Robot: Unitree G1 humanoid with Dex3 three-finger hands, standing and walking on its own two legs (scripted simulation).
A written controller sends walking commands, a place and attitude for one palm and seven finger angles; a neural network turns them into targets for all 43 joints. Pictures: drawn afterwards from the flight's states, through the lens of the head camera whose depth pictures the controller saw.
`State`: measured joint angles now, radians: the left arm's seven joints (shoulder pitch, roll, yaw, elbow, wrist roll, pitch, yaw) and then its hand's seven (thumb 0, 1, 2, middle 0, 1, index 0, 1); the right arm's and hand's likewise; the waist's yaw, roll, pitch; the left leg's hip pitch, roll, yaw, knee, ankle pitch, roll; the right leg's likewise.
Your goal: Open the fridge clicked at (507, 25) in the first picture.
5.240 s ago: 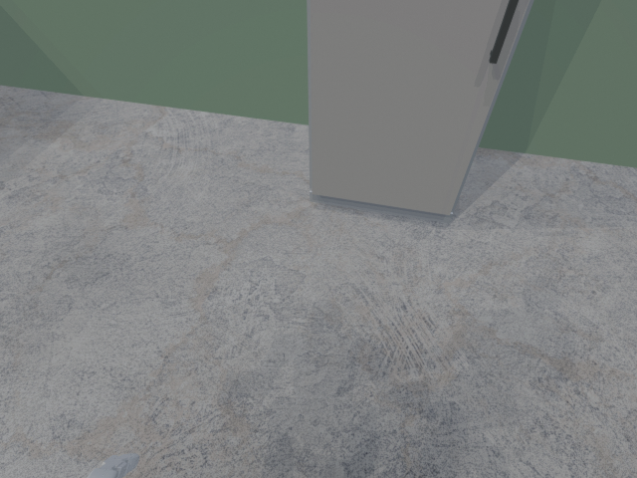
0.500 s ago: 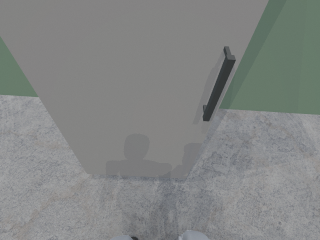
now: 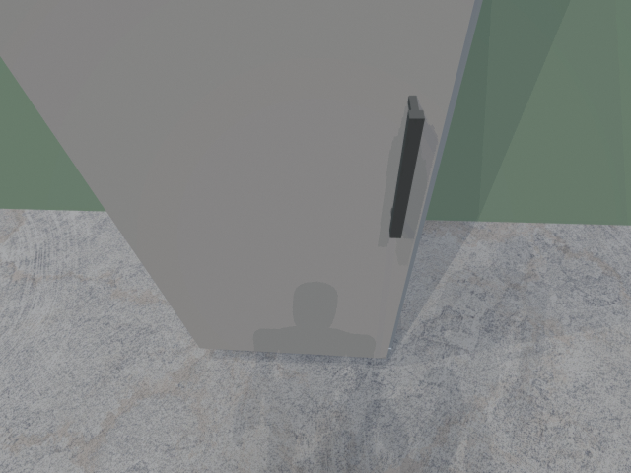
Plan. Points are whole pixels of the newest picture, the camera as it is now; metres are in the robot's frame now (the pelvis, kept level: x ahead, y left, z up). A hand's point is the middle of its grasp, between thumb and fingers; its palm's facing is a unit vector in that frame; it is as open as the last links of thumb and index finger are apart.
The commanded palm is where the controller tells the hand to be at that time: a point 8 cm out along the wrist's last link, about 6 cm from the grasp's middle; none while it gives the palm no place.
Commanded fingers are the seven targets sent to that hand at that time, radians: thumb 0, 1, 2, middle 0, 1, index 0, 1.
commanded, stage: come to a stop and stand still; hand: right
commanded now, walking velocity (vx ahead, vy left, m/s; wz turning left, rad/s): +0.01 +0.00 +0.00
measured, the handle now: (403, 174) +0.51 -0.10 +0.09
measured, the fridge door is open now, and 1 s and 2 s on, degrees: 0 0 0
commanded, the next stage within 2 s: look again from close up in 1.36 s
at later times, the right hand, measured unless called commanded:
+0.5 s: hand out of the picture +0.02 -0.11 -0.19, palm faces +0.08 +0.97 -0.21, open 7.2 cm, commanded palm none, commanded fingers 0.00 -0.90 -0.90 0.20 0.30 0.20 0.30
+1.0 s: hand out of the picture -0.04 -0.16 -0.19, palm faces +0.08 +0.97 -0.21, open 7.4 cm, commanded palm none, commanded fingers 0.00 -0.90 -0.90 0.20 0.30 0.20 0.30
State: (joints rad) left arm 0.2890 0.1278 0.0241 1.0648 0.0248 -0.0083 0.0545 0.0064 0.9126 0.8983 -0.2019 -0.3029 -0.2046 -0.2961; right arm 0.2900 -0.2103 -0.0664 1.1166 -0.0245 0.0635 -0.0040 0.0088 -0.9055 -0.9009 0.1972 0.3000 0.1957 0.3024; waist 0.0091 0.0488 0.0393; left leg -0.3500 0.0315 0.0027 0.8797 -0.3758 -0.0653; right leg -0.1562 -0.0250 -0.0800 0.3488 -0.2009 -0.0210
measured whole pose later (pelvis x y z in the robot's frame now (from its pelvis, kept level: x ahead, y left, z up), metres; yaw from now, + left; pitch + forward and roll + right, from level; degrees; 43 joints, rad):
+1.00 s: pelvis -0.05 +0.03 -0.01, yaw -2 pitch -4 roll +1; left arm 0.27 0.19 0.02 1.00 0.02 0.00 0.02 0.01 0.90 0.90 -0.20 -0.30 -0.20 -0.30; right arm 0.33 -0.20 -0.01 1.01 -0.03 0.00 -0.03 0.01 -0.90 -0.90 0.20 0.30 0.20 0.30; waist -0.01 0.01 -0.01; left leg -0.18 0.02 0.10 0.51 -0.26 0.00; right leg -0.24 -0.02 -0.08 0.55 -0.25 -0.03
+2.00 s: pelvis -0.08 -0.01 -0.01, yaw +0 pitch -2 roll +1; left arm 0.34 0.09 0.01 1.11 0.00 0.00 0.03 0.01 0.91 0.90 -0.20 -0.30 -0.20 -0.30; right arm 0.38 -0.11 -0.01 1.07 -0.02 -0.01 -0.05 0.01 -0.90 -0.90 0.20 0.30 0.20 0.30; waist 0.00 0.01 0.01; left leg -0.20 0.05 0.06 0.44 -0.20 -0.03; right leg -0.21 0.02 -0.11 0.46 -0.22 -0.07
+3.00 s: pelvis -0.09 +0.01 -0.01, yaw +0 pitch -2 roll +0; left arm 0.33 0.12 0.01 1.11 0.01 0.01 0.02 0.01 0.91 0.90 -0.20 -0.30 -0.20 -0.30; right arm 0.35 -0.12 -0.01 1.08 -0.02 -0.02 -0.04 0.01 -0.90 -0.90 0.20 0.30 0.20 0.30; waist 0.01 0.01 0.02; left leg -0.23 0.03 0.07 0.44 -0.18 -0.01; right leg -0.24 0.00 -0.11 0.46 -0.20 -0.05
